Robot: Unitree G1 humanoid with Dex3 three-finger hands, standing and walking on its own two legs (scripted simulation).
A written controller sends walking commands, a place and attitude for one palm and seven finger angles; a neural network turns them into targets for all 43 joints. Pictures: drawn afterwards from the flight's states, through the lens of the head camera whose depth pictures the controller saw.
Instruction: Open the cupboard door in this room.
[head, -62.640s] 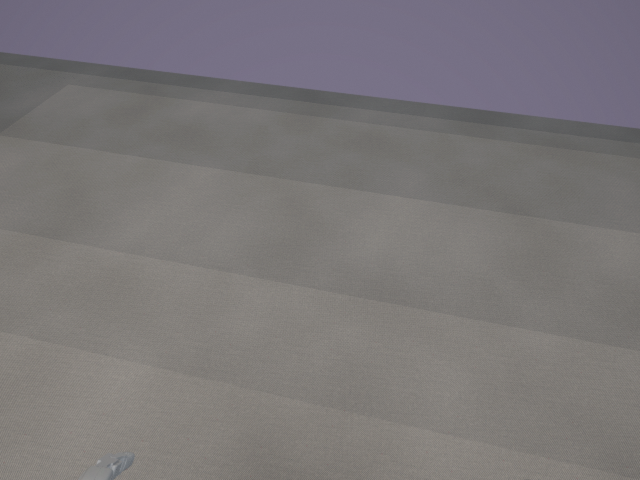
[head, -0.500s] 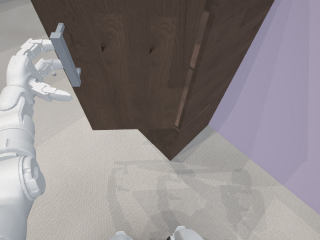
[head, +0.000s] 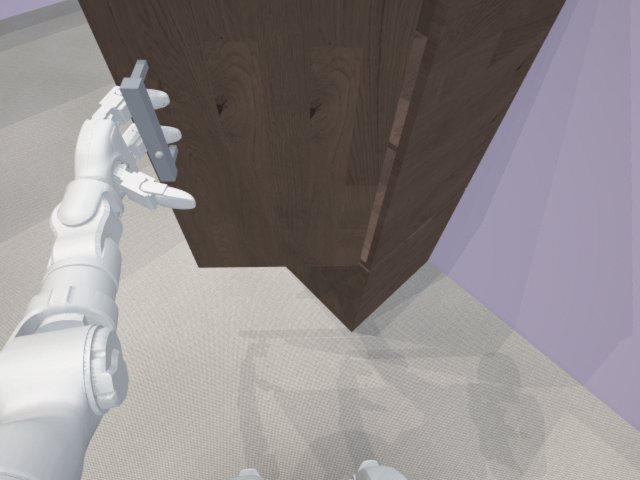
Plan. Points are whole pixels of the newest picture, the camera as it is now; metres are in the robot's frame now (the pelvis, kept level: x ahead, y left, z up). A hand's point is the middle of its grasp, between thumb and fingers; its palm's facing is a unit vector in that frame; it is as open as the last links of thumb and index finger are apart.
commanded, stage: slide the fingers in behind the handle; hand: left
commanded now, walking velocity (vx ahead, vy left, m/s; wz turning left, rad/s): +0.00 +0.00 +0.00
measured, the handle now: (155, 125) +0.54 +0.19 +0.12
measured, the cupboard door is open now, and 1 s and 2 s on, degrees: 49 49 67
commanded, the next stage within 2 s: close the thumb around the handle in 0.60 s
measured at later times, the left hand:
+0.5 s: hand (166, 157) +0.48 +0.17 +0.12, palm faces -0.02 -1.00 +0.00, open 14.1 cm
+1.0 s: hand (163, 159) +0.48 +0.17 +0.12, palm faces -0.03 -1.00 +0.00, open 11.6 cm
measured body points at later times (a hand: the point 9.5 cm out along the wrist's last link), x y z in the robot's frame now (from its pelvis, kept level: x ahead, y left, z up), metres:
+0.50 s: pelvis -0.01 -0.01 +0.00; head +0.07 +0.00 +0.44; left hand +0.48 +0.22 +0.12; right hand +0.02 -0.27 -0.12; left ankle +0.00 +0.11 -0.70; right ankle +0.00 -0.12 -0.70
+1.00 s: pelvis +0.00 +0.00 +0.00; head +0.07 +0.00 +0.45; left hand +0.47 +0.22 +0.13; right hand +0.03 -0.26 -0.12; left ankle +0.00 +0.11 -0.70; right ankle +0.00 -0.12 -0.70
